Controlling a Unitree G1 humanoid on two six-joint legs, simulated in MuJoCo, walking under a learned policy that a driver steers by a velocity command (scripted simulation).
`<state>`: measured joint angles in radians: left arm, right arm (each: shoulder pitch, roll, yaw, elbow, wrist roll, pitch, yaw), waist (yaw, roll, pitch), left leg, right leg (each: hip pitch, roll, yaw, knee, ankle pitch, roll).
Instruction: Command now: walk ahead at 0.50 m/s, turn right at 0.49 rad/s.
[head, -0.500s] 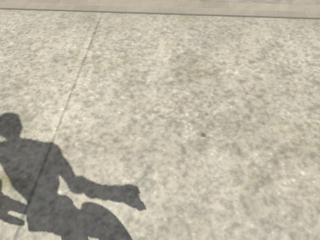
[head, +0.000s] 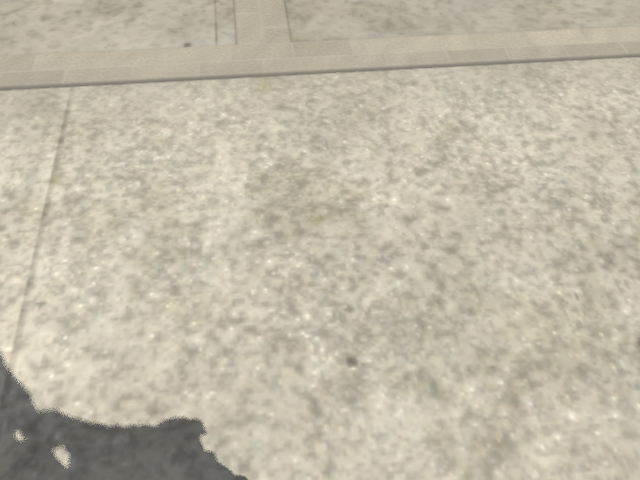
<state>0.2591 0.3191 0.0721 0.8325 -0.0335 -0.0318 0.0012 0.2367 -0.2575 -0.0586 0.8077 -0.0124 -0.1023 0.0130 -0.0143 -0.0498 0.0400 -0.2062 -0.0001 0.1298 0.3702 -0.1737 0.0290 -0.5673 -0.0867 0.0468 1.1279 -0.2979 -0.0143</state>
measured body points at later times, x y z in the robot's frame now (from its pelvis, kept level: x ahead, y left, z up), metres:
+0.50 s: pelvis +0.22 -0.07 -0.01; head +0.27 -0.10 +0.44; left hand +0.43 +0.17 -0.10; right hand +0.30 -0.39 -0.12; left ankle +0.26 +0.10 -0.66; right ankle +0.27 -0.15 -0.74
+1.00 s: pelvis +0.31 -0.05 -0.01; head +0.33 -0.05 +0.44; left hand +0.53 +0.14 -0.12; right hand +0.35 -0.34 -0.11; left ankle +0.36 +0.07 -0.74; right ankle +0.27 -0.15 -0.74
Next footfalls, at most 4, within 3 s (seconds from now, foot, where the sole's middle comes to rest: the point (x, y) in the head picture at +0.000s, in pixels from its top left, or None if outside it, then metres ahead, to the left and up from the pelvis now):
0.30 right None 0.31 -0.16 -0.78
0.78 left None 0.40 0.06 -0.78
2.36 left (360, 355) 0.76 -0.09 -0.78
2.90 right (487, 286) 0.96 -0.43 -0.78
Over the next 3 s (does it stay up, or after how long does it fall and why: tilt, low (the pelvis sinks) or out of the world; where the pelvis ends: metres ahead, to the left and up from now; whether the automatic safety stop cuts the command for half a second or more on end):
stays up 0.88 -0.29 -0.01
